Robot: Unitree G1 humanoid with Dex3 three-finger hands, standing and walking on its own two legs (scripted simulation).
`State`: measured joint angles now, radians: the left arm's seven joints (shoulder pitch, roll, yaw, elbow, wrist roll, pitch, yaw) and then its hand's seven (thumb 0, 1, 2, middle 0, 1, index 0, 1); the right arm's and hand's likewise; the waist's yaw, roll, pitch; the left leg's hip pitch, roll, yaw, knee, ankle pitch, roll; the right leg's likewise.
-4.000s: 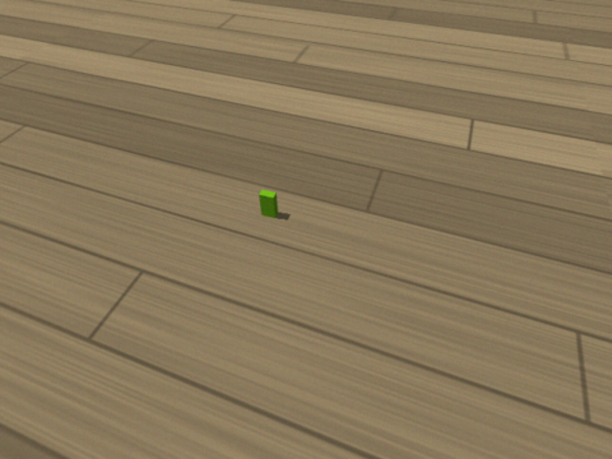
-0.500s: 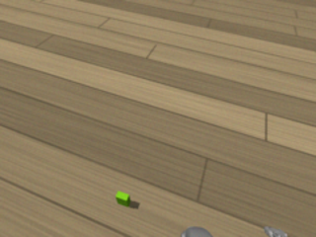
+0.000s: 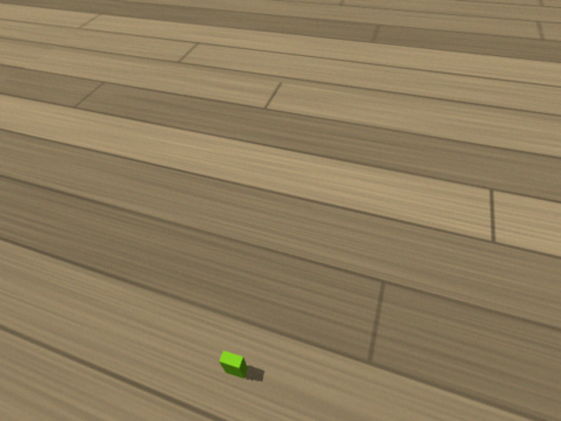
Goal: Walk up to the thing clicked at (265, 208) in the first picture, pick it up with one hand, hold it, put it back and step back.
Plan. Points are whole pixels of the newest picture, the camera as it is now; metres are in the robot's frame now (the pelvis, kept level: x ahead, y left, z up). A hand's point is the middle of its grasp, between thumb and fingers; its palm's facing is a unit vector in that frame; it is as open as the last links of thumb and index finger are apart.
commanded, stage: walk up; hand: left
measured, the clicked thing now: (234, 365) +0.39 +0.20 -0.70
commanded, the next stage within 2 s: stand in 1.06 s
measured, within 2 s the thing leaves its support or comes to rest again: neither
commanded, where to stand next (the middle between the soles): +0.08 -0.01 m, yaw -1 degrees
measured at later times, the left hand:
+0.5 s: hand out of the picture +0.08 +0.26 -0.14, palm faces -0.01 -0.94 -0.35, open 7.3 cm
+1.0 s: hand out of the picture +0.12 +0.24 -0.14, palm faces -0.02 -0.94 -0.33, open 7.3 cm
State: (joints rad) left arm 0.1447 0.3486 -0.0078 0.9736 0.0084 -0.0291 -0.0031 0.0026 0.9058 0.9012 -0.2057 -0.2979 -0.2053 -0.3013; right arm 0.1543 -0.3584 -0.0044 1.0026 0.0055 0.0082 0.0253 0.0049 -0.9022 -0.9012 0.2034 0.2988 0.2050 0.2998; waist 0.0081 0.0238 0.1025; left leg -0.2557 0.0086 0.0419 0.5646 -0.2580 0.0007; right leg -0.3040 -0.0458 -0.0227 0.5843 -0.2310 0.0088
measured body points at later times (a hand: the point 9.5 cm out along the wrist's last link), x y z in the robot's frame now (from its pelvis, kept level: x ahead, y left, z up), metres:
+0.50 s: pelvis +0.02 +0.00 +0.02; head +0.02 +0.00 +0.47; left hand +0.08 +0.31 -0.12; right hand +0.10 -0.30 -0.12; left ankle +0.03 +0.12 -0.73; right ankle +0.05 -0.13 -0.73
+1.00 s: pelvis +0.03 -0.01 +0.02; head +0.04 -0.01 +0.47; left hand +0.12 +0.29 -0.11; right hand +0.11 -0.31 -0.12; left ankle +0.03 +0.12 -0.73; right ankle +0.05 -0.13 -0.73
